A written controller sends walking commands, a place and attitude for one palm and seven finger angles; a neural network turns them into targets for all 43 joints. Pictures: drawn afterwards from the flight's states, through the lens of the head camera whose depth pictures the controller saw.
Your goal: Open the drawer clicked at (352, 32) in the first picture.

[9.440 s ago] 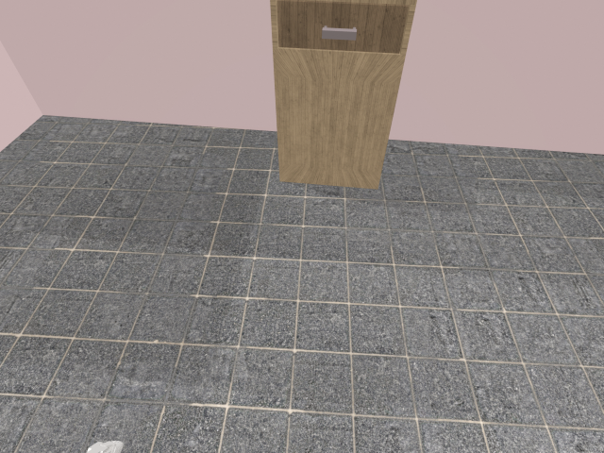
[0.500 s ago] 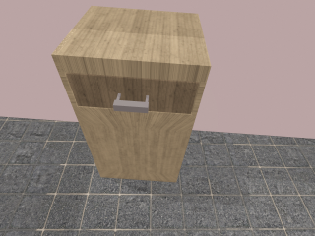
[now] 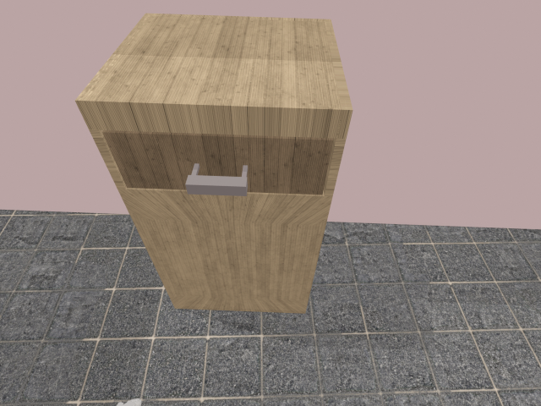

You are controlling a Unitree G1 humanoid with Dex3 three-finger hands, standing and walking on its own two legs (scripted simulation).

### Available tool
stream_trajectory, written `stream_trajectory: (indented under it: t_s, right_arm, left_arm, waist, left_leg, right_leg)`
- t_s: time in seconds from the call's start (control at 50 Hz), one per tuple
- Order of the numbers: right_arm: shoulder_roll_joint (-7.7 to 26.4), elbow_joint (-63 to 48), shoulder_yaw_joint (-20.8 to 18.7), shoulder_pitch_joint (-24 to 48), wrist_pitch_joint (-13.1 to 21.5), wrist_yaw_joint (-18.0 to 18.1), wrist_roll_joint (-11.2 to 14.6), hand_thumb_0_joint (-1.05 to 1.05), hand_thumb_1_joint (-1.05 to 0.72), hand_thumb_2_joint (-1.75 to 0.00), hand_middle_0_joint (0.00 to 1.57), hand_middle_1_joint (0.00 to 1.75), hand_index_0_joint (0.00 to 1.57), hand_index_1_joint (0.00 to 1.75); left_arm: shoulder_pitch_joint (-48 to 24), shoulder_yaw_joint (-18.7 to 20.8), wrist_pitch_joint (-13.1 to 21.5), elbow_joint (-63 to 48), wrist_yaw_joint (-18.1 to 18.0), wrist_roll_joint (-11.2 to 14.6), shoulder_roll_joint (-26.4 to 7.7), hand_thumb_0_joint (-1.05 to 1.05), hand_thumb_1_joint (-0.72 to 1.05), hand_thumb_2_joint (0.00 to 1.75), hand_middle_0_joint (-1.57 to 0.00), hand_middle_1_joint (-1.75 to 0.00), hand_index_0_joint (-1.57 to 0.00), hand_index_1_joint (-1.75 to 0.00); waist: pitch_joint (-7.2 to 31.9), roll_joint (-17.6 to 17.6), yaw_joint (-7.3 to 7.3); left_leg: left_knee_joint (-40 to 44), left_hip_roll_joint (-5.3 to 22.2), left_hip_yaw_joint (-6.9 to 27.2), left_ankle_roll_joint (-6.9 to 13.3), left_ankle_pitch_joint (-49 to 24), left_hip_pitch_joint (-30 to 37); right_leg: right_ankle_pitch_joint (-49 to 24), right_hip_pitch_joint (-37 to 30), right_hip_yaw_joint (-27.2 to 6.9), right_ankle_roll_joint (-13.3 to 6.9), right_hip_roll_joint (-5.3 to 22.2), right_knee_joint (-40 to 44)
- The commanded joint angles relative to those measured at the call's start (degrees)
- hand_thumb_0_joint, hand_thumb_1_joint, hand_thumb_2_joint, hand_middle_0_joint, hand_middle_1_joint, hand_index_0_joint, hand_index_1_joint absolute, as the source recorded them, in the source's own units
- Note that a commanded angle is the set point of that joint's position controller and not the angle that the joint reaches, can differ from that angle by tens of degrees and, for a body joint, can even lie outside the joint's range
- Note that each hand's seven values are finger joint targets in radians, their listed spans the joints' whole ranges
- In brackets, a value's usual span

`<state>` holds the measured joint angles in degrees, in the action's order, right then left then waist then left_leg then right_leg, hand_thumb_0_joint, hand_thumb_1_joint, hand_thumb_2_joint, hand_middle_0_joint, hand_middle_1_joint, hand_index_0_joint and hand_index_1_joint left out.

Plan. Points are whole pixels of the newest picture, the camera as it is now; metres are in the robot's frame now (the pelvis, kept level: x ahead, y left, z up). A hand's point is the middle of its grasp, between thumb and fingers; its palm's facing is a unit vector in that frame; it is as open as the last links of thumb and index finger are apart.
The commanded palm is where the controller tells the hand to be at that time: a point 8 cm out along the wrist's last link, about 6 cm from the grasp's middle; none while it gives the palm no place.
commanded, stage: raise the hand with hooked fingers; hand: left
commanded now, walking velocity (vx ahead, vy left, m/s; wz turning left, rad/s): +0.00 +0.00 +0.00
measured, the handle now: (219, 177) +0.54 +0.16 -0.01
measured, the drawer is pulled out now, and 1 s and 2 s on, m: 0.00 0.00 0.00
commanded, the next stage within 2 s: move the hooked fingers above the handle in 1.80 s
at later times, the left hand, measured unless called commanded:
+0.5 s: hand (132, 365) +0.18 +0.22 -0.03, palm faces +0.09 -0.07 -0.99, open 9.7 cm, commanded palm +0.17 +0.22 +0.03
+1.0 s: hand (131, 285) +0.26 +0.23 +0.04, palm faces +0.09 -0.10 -0.99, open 12.6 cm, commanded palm +0.24 +0.23 +0.11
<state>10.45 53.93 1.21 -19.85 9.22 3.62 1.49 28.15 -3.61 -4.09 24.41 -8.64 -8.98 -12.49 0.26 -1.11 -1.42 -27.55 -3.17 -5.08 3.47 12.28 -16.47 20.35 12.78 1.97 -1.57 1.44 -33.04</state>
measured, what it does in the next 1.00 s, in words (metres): stands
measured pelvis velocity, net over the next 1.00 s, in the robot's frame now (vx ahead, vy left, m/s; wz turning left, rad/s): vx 0.01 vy -0.02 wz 0.02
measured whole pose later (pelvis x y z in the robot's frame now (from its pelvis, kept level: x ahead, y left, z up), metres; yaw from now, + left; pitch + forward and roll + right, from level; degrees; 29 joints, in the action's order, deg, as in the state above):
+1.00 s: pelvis +0.01 -0.02 -0.01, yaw +1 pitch +6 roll +1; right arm 15.8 35.7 -2.3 -7.9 -8.0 1.4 -1.4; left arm 10.0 -2.0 -2.5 -1.2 -15.4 -54.1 -24.0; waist 4.3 3.8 -3.8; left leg -37.8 -1.4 -3.1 2.3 17.3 -26.4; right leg 24.0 20.9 3.0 -2.8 -1.0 -38.9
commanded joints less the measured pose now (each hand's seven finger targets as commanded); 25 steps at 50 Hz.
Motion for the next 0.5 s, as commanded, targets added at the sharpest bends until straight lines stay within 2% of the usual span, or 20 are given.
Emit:
stream_trajectory:
  t_s: [0.0,0.02,0.04,0.06,0.08,0.1,0.14,0.16,0.18,0.2,0.22,0.24,0.26,0.28,0.32,0.34,0.38,0.4,0.44,0.48]
  right_arm:
    - [11.38,-17.35,-3.68,10.94,7.46,1.06,-1.27,0.00,-0.90,-0.90,0.20,0.30,0.20,0.30]
    - [11.36,-19.41,-3.71,11.50,5.73,0.70,-2.41,0.00,-0.90,-0.90,0.20,0.30,0.20,0.30]
    - [11.52,-21.58,-4.37,12.26,3.64,0.06,-2.80,0.00,-0.90,-0.90,0.20,0.30,0.20,0.30]
    - [11.02,-23.01,-4.85,13.90,1.37,-0.55,-4.09,0.00,-0.90,-0.90,0.20,0.30,0.20,0.30]
    - [10.61,-24.94,-5.18,15.32,-0.73,-1.53,-4.61,0.00,-0.90,-0.90,0.20,0.30,0.20,0.30]
    - [10.77,-26.60,-5.47,16.87,-2.87,-2.78,-4.74,0.00,-0.90,-0.90,0.20,0.30,0.20,0.30]
    - [10.38,-29.19,-5.77,19.20,-6.81,-4.80,-4.35,0.00,-0.90,-0.90,0.20,0.30,0.20,0.30]
    - [10.09,-30.52,-5.19,20.62,-8.15,-5.44,-4.02,0.00,-0.90,-0.90,0.20,0.30,0.20,0.30]
    - [9.86,-31.67,-4.85,21.16,-9.24,-5.67,-3.87,0.00,-0.90,-0.90,0.20,0.30,0.20,0.30]
    - [9.64,-32.35,-4.70,21.07,-10.16,-5.60,-3.77,0.00,-0.90,-0.90,0.20,0.30,0.20,0.30]
    - [9.43,-33.21,-4.67,21.03,-10.92,-5.25,-4.01,0.00,-0.90,-0.90,0.20,0.30,0.20,0.30]
    - [9.26,-33.28,-4.85,20.81,-11.62,-4.63,-4.34,0.00,-0.90,-0.90,0.20,0.30,0.20,0.30]
    - [8.98,-33.87,-4.82,21.05,-12.12,-3.99,-4.73,0.00,-0.90,-0.90,0.20,0.30,0.20,0.30]
    - [8.61,-33.50,-4.74,20.67,-12.54,-3.49,-5.18,0.00,-0.90,-0.90,0.20,0.30,0.20,0.30]
    - [8.32,-32.85,-4.55,20.85,-12.71,-2.79,-5.66,0.00,-0.90,-0.90,0.20,0.30,0.20,0.30]
    - [8.15,-32.21,-4.39,20.95,-12.50,-2.43,-6.11,0.00,-0.90,-0.90,0.20,0.30,0.20,0.30]
    - [8.16,-31.64,-4.13,21.06,-11.96,-1.94,-5.91,0.00,-0.90,-0.90,0.20,0.30,0.20,0.30]
    - [8.16,-31.44,-4.00,21.13,-11.81,-1.81,-5.71,0.00,-0.90,-0.90,0.20,0.30,0.20,0.30]
    - [8.27,-30.87,-3.42,21.68,-12.05,-1.68,-5.47,0.00,-0.90,-0.90,0.20,0.30,0.20,0.30]
    - [8.21,-30.57,-2.96,21.78,-12.72,-1.31,-4.78,0.00,-0.90,-0.90,0.20,0.30,0.20,0.30]
  left_arm:
    - [-9.58,-1.29,1.99,-28.98,-9.11,-17.11,-8.53,0.00,0.76,0.84,-0.21,-0.39,-0.21,-0.39]
    - [-6.27,-0.35,1.90,-23.53,-10.82,-23.59,-9.27,0.00,0.74,0.83,-0.21,-0.40,-0.21,-0.40]
    - [-5.05,1.76,2.60,-20.66,-12.43,-29.45,-10.89,0.00,0.71,0.82,-0.21,-0.42,-0.21,-0.42]
    - [-2.48,0.87,3.27,-18.00,-14.15,-36.24,-9.59,0.00,0.69,0.81,-0.22,-0.43,-0.22,-0.43]
    - [2.43,-1.12,3.75,-15.07,-15.29,-40.93,-6.04,0.00,0.67,0.80,-0.22,-0.45,-0.22,-0.45]
    - [5.87,-2.16,4.15,-14.39,-15.93,-44.81,-4.27,0.00,0.64,0.79,-0.22,-0.47,-0.22,-0.47]
    - [8.53,0.99,5.24,-18.73,-16.72,-49.94,-7.14,0.00,0.60,0.77,-0.22,-0.50,-0.22,-0.50]
    - [8.40,1.94,5.51,-21.76,-17.01,-51.08,-9.07,0.00,0.57,0.76,-0.22,-0.51,-0.22,-0.51]
    - [6.19,2.74,5.49,-24.52,-17.25,-52.18,-10.71,0.00,0.55,0.75,-0.22,-0.53,-0.22,-0.53]
    - [3.41,5.21,5.55,-26.85,-17.76,-53.21,-13.67,0.00,0.53,0.74,-0.23,-0.54,-0.23,-0.54]
    - [0.76,6.59,5.38,-29.50,-18.40,-53.28,-14.96,0.00,0.50,0.73,-0.23,-0.55,-0.23,-0.55]
    - [-3.85,8.84,5.29,-32.47,-19.38,-53.39,-17.04,0.00,0.48,0.72,-0.23,-0.57,-0.23,-0.57]
    - [-8.04,8.98,5.14,-35.16,-20.42,-53.12,-17.57,0.00,0.46,0.71,-0.23,-0.58,-0.23,-0.58]
    - [-13.30,9.29,5.54,-36.66,-21.34,-53.16,-18.33,0.00,0.43,0.70,-0.23,-0.60,-0.23,-0.60]
    - [-21.07,8.93,6.87,-38.90,-22.54,-53.16,-19.01,0.00,0.39,0.68,-0.24,-0.63,-0.24,-0.63]
    - [-25.04,8.98,7.59,-41.00,-22.84,-52.96,-19.93,0.00,0.36,0.67,-0.24,-0.64,-0.24,-0.64]
    - [-24.29,7.42,7.96,-38.74,-22.25,-51.68,-18.84,0.00,0.32,0.65,-0.24,-0.68,-0.24,-0.68]
    - [-24.11,6.49,7.64,-38.85,-21.53,-50.92,-18.38,0.00,0.29,0.64,-0.24,-0.69,-0.24,-0.69]
    - [-22.57,5.76,5.57,-36.65,-19.49,-49.58,-18.21,0.00,0.25,0.62,-0.25,-0.72,-0.25,-0.72]
    - [-19.38,5.61,3.10,-34.22,-16.57,-47.98,-18.31,0.00,0.20,0.60,-0.25,-0.75,-0.25,-0.75]
  waist:
    - [2.61,2.17,3.52]
    - [2.91,-2.41,2.83]
    - [4.39,-5.17,1.01]
    - [5.69,-9.29,-0.56]
    - [3.14,-11.92,-2.11]
    - [3.43,-11.45,-3.60]
    - [8.91,-9.39,-7.07]
    - [10.99,-7.55,-7.67]
    - [11.72,-5.85,-7.52]
    - [13.06,-4.26,-7.09]
    - [15.10,-2.18,-6.58]
    - [15.99,-2.23,-5.96]
    - [17.16,0.76,-4.92]
    - [18.37,1.62,-3.55]
    - [18.04,3.44,-1.44]
    - [17.84,2.04,-0.28]
    - [16.29,3.49,0.28]
    - [17.38,5.15,0.15]
    - [17.08,3.93,0.33]
    - [16.38,1.05,-0.62]
  left_leg:
    - [0.75,4.91,10.50,-1.53,4.79,-1.48]
    - [-3.22,3.62,9.59,-1.11,3.86,-4.79]
    - [-5.99,2.55,8.40,-1.49,3.20,-7.71]
    - [-8.48,2.19,7.22,-1.87,2.92,-10.45]
    - [-10.13,1.96,6.60,-2.14,4.65,-14.24]
    - [-11.29,1.79,5.93,-2.24,5.15,-15.62]
    - [-13.32,1.31,5.35,-2.33,0.72,-17.12]
    - [-13.69,1.12,5.03,-2.33,0.20,-17.99]
    - [-14.05,0.86,4.83,-2.11,0.10,-17.60]
    - [-14.74,0.61,4.65,-1.89,-0.42,-16.93]
    - [-15.48,0.33,4.52,-1.57,-0.92,-15.59]
    - [-16.43,0.15,5.01,-1.35,-0.89,-15.35]
    - [-17.17,-0.05,4.82,-1.09,-0.33,-14.45]
    - [-18.71,-0.08,5.16,-0.95,0.01,-13.06]
    - [-21.43,-0.01,5.83,-0.73,0.96,-11.00]
    - [-22.78,-0.08,6.44,-0.51,1.60,-10.68]
    - [-23.19,-0.32,6.35,-0.47,2.57,-10.98]
    - [-22.71,-0.25,6.11,-0.36,2.07,-10.55]
    - [-21.45,-0.28,6.16,-0.24,0.56,-10.42]
    - [-18.60,-0.15,5.80,-0.46,-0.74,-11.91]
  right_leg:
    - [0.35,16.95,1.00,-1.14,-2.63,0.21]
    - [0.86,18.83,0.08,-1.65,-3.24,0.39]
    - [3.75,19.01,-2.21,-1.93,-3.50,-0.22]
    - [6.12,21.66,-3.17,-2.13,-4.14,-1.92]
    - [8.34,24.88,-3.86,-2.49,-4.47,-3.21]
    - [7.67,25.15,-4.44,-2.95,-4.21,-3.76]
    - [-0.64,21.21,-7.52,-3.85,-3.77,-6.28]
    - [-2.56,19.66,-7.43,-3.65,-2.95,-7.61]
    - [-3.49,19.19,-8.08,-3.44,-2.67,-7.65]
    - [-4.28,18.82,-8.76,-3.23,-2.73,-7.92]
    - [-5.71,18.28,-9.23,-2.96,-2.77,-8.09]
    - [-5.32,18.86,-10.11,-2.71,-2.96,-8.04]
    - [-5.45,18.83,-10.62,-2.34,-2.59,-7.85]
    - [-4.82,20.62,-11.44,-2.23,-2.40,-8.06]
    - [-2.79,24.68,-12.38,-2.07,-2.07,-7.83]
    - [-1.36,25.73,-13.57,-1.93,-2.06,-6.98]
    - [-1.34,25.29,-13.57,-1.75,-1.69,-6.03]
    - [-2.90,23.67,-13.04,-1.59,-1.58,-5.92]
    - [-7.21,20.88,-13.00,-1.15,-1.75,-4.96]
    - [-13.92,14.83,-12.35,-0.07,-1.20,-3.87]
